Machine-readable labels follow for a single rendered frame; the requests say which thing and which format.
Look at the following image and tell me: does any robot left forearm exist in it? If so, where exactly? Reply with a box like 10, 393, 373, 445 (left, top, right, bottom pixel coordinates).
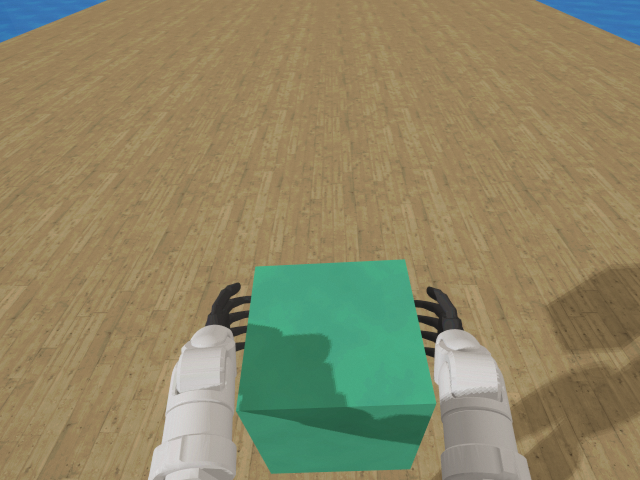
148, 325, 237, 480

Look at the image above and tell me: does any carton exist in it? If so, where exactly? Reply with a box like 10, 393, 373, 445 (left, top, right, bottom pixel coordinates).
236, 259, 436, 474

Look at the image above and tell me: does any left robot hand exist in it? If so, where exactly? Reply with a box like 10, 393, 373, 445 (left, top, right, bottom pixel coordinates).
205, 283, 251, 351

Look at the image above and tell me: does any right robot hand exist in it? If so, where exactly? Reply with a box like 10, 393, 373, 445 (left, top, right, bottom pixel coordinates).
414, 287, 464, 357

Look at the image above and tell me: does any robot right forearm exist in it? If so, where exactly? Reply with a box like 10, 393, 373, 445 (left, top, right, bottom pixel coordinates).
434, 329, 531, 480

